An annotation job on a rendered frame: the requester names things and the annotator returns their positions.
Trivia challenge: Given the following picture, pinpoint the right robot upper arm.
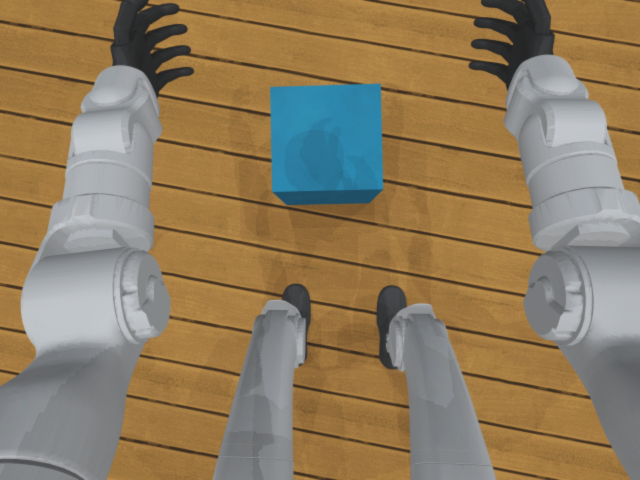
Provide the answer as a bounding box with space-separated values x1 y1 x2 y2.
523 245 640 480

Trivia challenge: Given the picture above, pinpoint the right robot foot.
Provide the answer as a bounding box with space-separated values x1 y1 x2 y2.
377 285 407 369

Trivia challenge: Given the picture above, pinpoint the robot left forearm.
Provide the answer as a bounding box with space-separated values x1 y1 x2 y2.
21 65 162 345

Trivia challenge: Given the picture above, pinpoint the robot left hand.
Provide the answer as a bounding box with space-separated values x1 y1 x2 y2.
110 0 194 98

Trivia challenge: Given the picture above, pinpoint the robot right hand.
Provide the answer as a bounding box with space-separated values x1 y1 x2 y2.
469 0 555 91

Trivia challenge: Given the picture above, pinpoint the carton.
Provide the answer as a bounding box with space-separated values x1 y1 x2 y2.
270 84 383 205

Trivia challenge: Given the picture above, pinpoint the right robot thigh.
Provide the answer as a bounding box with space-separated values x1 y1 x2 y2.
391 313 496 480

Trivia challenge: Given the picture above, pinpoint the robot right forearm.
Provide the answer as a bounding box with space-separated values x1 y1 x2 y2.
504 55 640 252

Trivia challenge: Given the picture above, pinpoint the left robot upper arm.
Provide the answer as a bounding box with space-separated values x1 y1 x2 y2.
0 247 171 480

